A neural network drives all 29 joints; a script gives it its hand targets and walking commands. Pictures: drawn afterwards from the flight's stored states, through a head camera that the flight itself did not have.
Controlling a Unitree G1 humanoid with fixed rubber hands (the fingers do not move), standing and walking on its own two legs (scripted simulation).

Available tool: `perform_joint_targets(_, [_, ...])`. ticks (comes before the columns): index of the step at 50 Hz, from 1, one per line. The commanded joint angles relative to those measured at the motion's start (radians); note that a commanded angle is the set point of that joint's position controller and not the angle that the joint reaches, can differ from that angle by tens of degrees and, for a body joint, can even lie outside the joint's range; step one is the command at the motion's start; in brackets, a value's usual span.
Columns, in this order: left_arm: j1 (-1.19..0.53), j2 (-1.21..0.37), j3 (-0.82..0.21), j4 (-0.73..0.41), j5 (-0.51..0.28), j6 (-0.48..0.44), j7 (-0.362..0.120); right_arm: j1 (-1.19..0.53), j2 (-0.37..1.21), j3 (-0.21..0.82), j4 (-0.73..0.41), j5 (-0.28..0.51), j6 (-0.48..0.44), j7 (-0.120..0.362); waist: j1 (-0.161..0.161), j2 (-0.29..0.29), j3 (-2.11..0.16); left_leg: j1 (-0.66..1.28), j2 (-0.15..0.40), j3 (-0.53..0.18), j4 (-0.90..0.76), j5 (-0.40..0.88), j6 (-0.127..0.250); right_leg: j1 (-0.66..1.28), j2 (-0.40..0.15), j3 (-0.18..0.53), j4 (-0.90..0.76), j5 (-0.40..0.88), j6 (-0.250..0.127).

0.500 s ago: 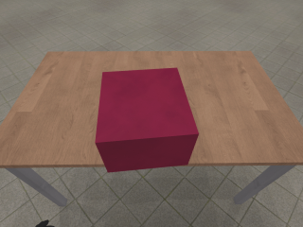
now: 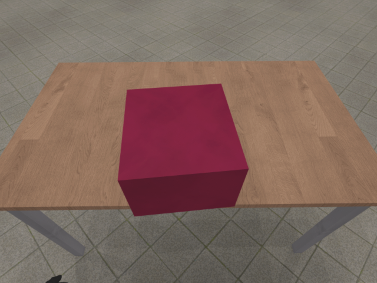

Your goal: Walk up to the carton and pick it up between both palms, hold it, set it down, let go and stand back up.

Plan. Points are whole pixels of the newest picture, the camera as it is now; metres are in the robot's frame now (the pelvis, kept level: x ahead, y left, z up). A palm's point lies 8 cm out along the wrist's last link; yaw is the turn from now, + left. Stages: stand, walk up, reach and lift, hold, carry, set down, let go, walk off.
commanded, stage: walk up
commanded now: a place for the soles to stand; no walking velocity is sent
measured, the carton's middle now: (179, 147) +0.46 +0.03 -0.02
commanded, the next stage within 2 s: reach and lift in 0.02 s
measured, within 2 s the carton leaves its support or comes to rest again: neither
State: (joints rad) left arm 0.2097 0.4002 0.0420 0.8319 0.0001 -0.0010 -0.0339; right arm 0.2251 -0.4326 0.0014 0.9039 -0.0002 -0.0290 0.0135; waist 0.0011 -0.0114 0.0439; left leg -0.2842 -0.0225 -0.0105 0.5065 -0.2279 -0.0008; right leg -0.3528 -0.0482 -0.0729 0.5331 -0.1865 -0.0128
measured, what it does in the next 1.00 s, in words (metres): stands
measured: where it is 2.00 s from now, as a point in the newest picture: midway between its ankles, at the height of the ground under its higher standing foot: outside the picture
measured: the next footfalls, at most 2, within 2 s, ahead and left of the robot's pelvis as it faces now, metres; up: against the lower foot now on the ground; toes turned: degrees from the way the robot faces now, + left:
none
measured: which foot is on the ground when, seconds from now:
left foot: down 0.00-1.00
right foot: down 0.00-1.00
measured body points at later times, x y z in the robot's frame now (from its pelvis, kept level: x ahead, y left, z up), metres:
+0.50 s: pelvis +0.01 -0.02 -0.01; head +0.04 +0.00 +0.44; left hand +0.18 +0.27 -0.09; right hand +0.16 -0.31 -0.09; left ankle +0.02 +0.12 -0.73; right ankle +0.04 -0.11 -0.73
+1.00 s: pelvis -0.01 -0.01 +0.01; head +0.01 +0.01 +0.45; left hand +0.17 +0.27 -0.05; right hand +0.17 -0.26 -0.04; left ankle +0.03 +0.12 -0.73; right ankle +0.04 -0.10 -0.73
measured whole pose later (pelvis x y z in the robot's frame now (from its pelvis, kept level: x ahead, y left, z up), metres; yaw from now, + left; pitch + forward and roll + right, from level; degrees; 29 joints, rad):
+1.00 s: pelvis -0.01 -0.01 +0.01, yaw +1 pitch -2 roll +1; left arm 0.21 0.33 0.08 0.35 -0.05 0.12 0.05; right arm 0.29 -0.26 -0.04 0.48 0.00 -0.18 0.06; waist 0.03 -0.07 0.07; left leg -0.22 0.01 -0.01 0.43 -0.18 -0.03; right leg -0.27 -0.01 -0.07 0.47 -0.18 -0.04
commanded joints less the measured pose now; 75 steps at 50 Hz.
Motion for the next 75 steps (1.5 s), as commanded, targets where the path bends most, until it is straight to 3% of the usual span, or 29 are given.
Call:
perform_joint_targets(1, [-0.122,0.177,0.028,0.026,0.007,-0.029,0.016,-0.076,-0.151,-0.046,-0.006,-0.008,-0.024,-0.011,0.013,0.022,-0.126,0.028,0.123,-0.122,-0.117,0.097,0.036,0.168,-0.122,0.164,-0.167,-0.056,-0.035])
perform_joint_targets(2, [-0.467,0.174,0.046,-0.278,0.009,0.183,0.061,-0.375,-0.044,-0.222,-0.046,-0.115,-0.142,0.02,0.005,0.099,-0.032,-0.344,0.083,0.114,-0.043,-0.488,0.033,0.231,0.088,-0.035,0.093,-0.336,0.014])
perform_joint_targets(3, [-0.346,0.126,0.065,-0.29,0.065,0.284,0.077,-0.28,-0.123,-0.226,-0.03,-0.144,-0.148,0.049,-0.005,0.154,-0.014,-0.555,0.161,0.114,-0.102,-0.53,0.093,0.427,0.137,-0.077,0.251,-0.189,0.007])
perform_joint_targets(4, [-0.313,0.075,0.092,-0.293,0.07,0.356,0.067,-0.24,-0.141,-0.235,-0.008,-0.141,-0.153,0.064,-0.012,0.156,0.017,-0.646,0.178,0.101,-0.078,-0.424,0.097,0.474,0.129,-0.068,0.311,-0.063,-0.01])
perform_joint_targets(6, [-0.285,0.108,0.09,-0.42,0.037,0.4,0.055,-0.206,-0.131,-0.26,-0.043,-0.126,-0.147,0.069,-0.068,0.03,-0.026,-0.438,0.115,0.135,0.034,-0.275,0.044,0.326,0.09,-0.023,0.193,-0.093,-0.012])
perform_joint_targets(9, [-0.284,0.153,0.064,-0.529,0.031,0.434,0.052,-0.207,-0.071,-0.215,-0.126,-0.073,-0.134,0.053,-0.03,-0.094,-0.087,-0.119,0.06,0.117,0.115,-0.152,0.017,0.088,0.053,0.053,0.067,-0.216,-0.021])
perform_joint_targets(12, [-0.226,0.159,0.095,-0.561,0.044,0.429,0.058,-0.135,-0.055,-0.205,-0.17,-0.054,-0.138,0.041,-0.014,-0.059,-0.087,-0.075,0.047,0.1,0.077,-0.084,0.005,0.131,0.037,0.068,0.037,-0.039,-0.008])
perform_joint_targets(15, [-0.152,0.128,0.118,-0.563,0.045,0.412,0.052,-0.119,-0.046,-0.204,-0.244,-0.05,-0.145,0.033,-0.004,-0.093,-0.093,-0.058,0.044,0.081,0.049,-0.077,0.01,0.2,0.044,0.064,0.005,0.015,-0.002])
perform_joint_targets(19, [-0.114,0.108,0.128,-0.644,0.034,0.391,0.066,-0.098,-0.046,-0.194,-0.28,-0.017,-0.168,0.037,0.017,-0.022,-0.183,0.009,0.036,0.091,0.021,0.048,-0.007,0.247,0.036,0.049,0.009,0.173,0.004])
perform_joint_targets(21, [-0.073,0.095,0.163,-0.629,0.053,0.361,0.066,-0.071,-0.032,-0.136,-0.286,0.012,-0.185,0.04,0.051,-0.043,-0.189,0.038,0.017,0.099,0.01,0.122,-0.005,0.276,0.037,0.06,-0.007,0.268,0.032])
perform_joint_targets(25, [-0.049,0.053,0.13,-0.729,0.011,0.312,0.085,-0.016,-0.022,-0.159,-0.276,0.042,-0.198,0.056,0.01,0.014,-0.25,0.155,0.005,0.072,-0.036,0.16,-0.015,0.3,0.046,0.062,-0.074,0.243,0.013])
perform_joint_targets(27, [-0.018,0.04,0.142,-0.713,0.011,0.278,0.085,0.002,-0.006,-0.13,-0.303,0.059,-0.209,0.052,0.017,-0.006,-0.233,0.138,-0.001,0.074,-0.053,0.192,-0.006,0.341,0.044,0.072,-0.094,0.298,0.02])
perform_joint_targets(28, [-0.001,0.064,0.167,-0.693,0.0,0.265,0.079,0.006,0.001,-0.109,-0.349,0.071,-0.217,0.047,0.052,-0.055,-0.234,0.092,-0.013,0.107,-0.065,0.182,0.003,0.383,0.034,0.085,-0.1,0.326,0.032])
perform_joint_targets(29, [0.0,0.059,0.146,-0.682,-0.004,0.254,0.077,0.03,0.005,-0.11,-0.334,0.068,-0.208,0.046,0.036,-0.038,-0.201,0.119,-0.023,0.104,-0.094,0.128,-0.001,0.37,0.028,0.094,-0.134,0.267,0.034])
perform_joint_targets(36, [0.03,0.058,0.164,-0.696,-0.055,0.166,0.078,0.08,0.077,-0.065,-0.492,0.1,-0.216,0.031,0.083,-0.042,-0.179,0.077,-0.04,0.109,-0.17,0.114,0.009,0.404,0.005,0.125,-0.193,0.155,0.051])
perform_joint_targets(38, [0.018,0.063,0.159,-0.698,-0.049,0.14,0.087,0.068,0.073,-0.072,-0.505,0.1,-0.214,0.045,0.081,-0.002,-0.176,0.119,-0.023,0.106,-0.184,0.056,0.011,0.33,0.017,0.097,-0.214,-0.031,0.04])
perform_joint_targets(39, [-0.003,0.065,0.138,-0.727,-0.088,0.129,0.087,0.061,0.094,-0.079,-0.567,0.095,-0.221,0.04,0.084,-0.033,-0.177,0.095,-0.021,0.107,-0.182,0.046,0.019,0.318,0.006,0.106,-0.229,-0.076,0.041])
perform_joint_targets(41, [-0.02,0.045,0.103,-0.698,-0.098,0.121,0.072,0.088,0.094,-0.085,-0.578,0.094,-0.206,0.024,0.03,-0.093,-0.107,0.187,-0.041,0.101,-0.136,0.035,0.016,0.171,-0.044,0.143,-0.276,-0.203,0.025])
perform_joint_targets(44, [-0.017,0.039,0.09,-0.756,-0.109,0.092,0.094,0.087,0.111,-0.082,-0.608,0.102,-0.205,0.034,0.057,-0.02,-0.139,0.227,-0.029,0.096,-0.144,0.031,0.005,0.129,-0.03,0.114,-0.271,-0.246,-0.006])
perform_joint_targets(47, [-0.066,0.05,0.082,-0.78,-0.137,0.072,0.098,0.087,0.118,-0.075,-0.691,0.123,-0.195,0.033,0.035,-0.077,-0.156,0.367,-0.047,0.077,-0.055,0.053,0.016,-0.05,-0.099,0.168,-0.328,-0.392,-0.048])
perform_joint_targets(50, [-0.042,0.043,0.063,-0.766,-0.156,0.062,0.101,0.088,0.111,-0.083,-0.696,0.131,-0.181,0.029,0.029,-0.057,-0.154,0.365,-0.041,0.076,-0.076,0.033,0.007,-0.054,-0.088,0.145,-0.33,-0.355,-0.052])
perform_joint_targets(52, [-0.005,0.023,0.043,-0.805,-0.161,0.048,0.119,0.105,0.102,-0.103,-0.672,0.147,-0.175,0.051,0.028,0.019,-0.142,0.352,-0.019,0.061,-0.134,0.013,-0.002,0.001,-0.047,0.102,-0.301,-0.267,-0.052])
perform_joint_targets(55, [0.022,-0.016,0.008,-0.799,-0.178,0.019,0.123,0.071,0.07,-0.147,-0.675,0.158,-0.185,0.07,0.005,0.066,-0.117,0.174,0.027,0.053,-0.249,-0.098,-0.016,0.192,0.042,0.057,-0.243,-0.15,-0.007])
perform_joint_targets(59, [0.033,-0.006,-0.014,-0.837,-0.211,-0.046,0.131,0.065,0.096,-0.134,-0.748,0.186,-0.221,0.075,0.02,0.057,-0.188,0.123,0.002,0.078,-0.219,0.012,-0.008,0.281,0.033,0.095,-0.236,-0.064,0.002])
perform_joint_targets(61, [0.013,-0.01,-0.029,-0.842,-0.204,-0.076,0.14,0.054,0.096,-0.129,-0.693,0.206,-0.227,0.084,0.007,0.102,-0.17,0.135,0.011,0.067,-0.23,-0.015,-0.022,0.267,0.039,0.09,-0.228,-0.076,-0.002])
perform_joint_targets(65, [0.102,-0.029,-0.019,-0.835,-0.211,-0.125,0.134,0.113,0.097,-0.095,-0.752,0.22,-0.26,0.071,0.01,0.006,-0.2,0.172,-0.006,0.073,-0.182,0.174,-0.016,0.3,0.048,0.092,-0.227,0.066,0.003])
perform_joint_targets(69, [0.113,-0.017,-0.009,-0.863,-0.214,-0.194,0.126,0.121,0.113,-0.057,-0.792,0.259,-0.298,0.061,0.044,0.0,-0.246,0.188,-0.018,0.063,-0.163,0.236,-0.015,0.328,0.049,0.108,-0.227,0.122,0.01])
perform_joint_targets(71, [0.097,-0.016,-0.014,-0.859,-0.217,-0.218,0.122,0.127,0.109,-0.038,-0.76,0.262,-0.297,0.06,0.038,-0.037,-0.213,0.145,-0.012,0.065,-0.173,0.156,-0.004,0.318,0.046,0.113,-0.212,0.068,0.022])
perform_joint_targets(75, [0.147,-0.009,-0.027,-0.875,-0.231,-0.26,0.124,0.148,0.104,-0.023,-0.839,0.289,-0.329,0.06,0.045,-0.021,-0.26,0.145,-0.016,0.05,-0.158,0.258,-0.011,0.337,0.054,0.119,-0.204,0.197,0.016])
